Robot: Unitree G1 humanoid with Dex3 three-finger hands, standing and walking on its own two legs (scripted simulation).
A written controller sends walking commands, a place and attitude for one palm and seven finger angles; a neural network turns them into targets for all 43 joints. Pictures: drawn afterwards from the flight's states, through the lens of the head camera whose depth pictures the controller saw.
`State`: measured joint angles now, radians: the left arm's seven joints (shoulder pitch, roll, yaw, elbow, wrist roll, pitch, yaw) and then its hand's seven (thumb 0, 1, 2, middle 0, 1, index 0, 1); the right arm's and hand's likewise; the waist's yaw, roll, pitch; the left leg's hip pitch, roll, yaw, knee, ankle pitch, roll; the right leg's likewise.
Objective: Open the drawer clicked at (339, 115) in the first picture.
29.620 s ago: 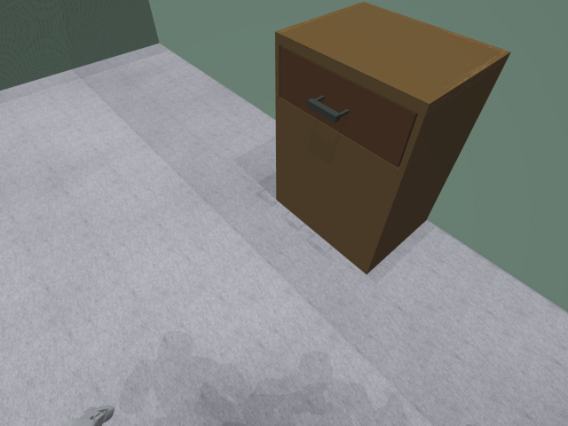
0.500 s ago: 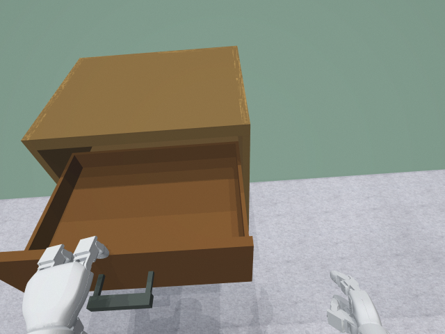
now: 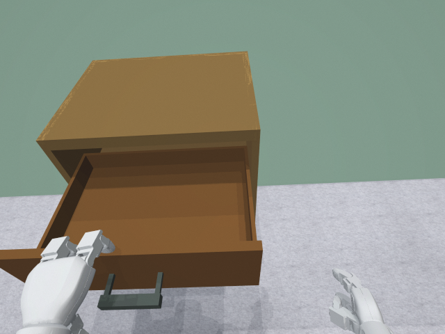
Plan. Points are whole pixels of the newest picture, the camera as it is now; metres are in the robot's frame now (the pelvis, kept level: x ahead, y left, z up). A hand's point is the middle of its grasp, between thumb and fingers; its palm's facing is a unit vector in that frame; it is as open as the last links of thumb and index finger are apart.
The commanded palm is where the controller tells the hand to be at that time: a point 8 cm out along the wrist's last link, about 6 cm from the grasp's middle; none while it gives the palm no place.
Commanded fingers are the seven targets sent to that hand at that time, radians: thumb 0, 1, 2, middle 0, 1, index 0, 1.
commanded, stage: lift the hand off the handle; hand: left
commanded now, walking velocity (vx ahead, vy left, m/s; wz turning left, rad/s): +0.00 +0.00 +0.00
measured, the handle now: (133, 290) +0.21 +0.23 -0.08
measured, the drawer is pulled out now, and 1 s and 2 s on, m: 0.30 0.30 0.30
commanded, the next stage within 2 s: draw the hand back to the body in 0.08 s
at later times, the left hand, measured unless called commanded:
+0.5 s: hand (67, 280) +0.17 +0.26 +0.08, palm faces +0.09 -0.09 -0.99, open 13.9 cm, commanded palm +0.14 +0.25 +0.14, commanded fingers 0.00 -0.50 0.30 -0.30 -1.20 -0.30 -1.20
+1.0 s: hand (85, 255) +0.19 +0.22 +0.13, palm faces +0.37 -0.82 -0.43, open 13.4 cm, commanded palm +0.14 +0.26 +0.17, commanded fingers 0.00 -0.08 0.48 -0.27 -0.93 -0.27 -0.93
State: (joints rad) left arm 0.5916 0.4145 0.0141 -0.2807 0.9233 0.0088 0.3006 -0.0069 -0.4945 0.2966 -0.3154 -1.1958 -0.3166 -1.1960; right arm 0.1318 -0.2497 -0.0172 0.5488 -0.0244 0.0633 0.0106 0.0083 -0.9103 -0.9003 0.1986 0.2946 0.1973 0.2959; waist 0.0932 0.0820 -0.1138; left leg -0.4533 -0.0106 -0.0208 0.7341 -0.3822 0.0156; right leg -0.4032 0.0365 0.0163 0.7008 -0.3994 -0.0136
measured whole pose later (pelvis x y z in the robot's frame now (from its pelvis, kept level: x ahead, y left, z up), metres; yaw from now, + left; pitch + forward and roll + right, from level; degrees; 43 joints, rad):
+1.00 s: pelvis +0.02 -0.01 +0.02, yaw +2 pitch -1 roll +0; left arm 0.60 0.30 0.16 -0.46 0.03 -0.01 0.15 -0.01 -0.36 0.35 -0.30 -1.11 -0.30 -1.11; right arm 0.20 -0.19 0.05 0.56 0.01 -0.08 -0.09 0.01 -0.91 -0.90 0.20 0.29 0.20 0.30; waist 0.06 0.05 -0.02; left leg -0.20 -0.02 -0.05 0.55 -0.33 0.01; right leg -0.14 0.02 -0.01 0.51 -0.36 -0.02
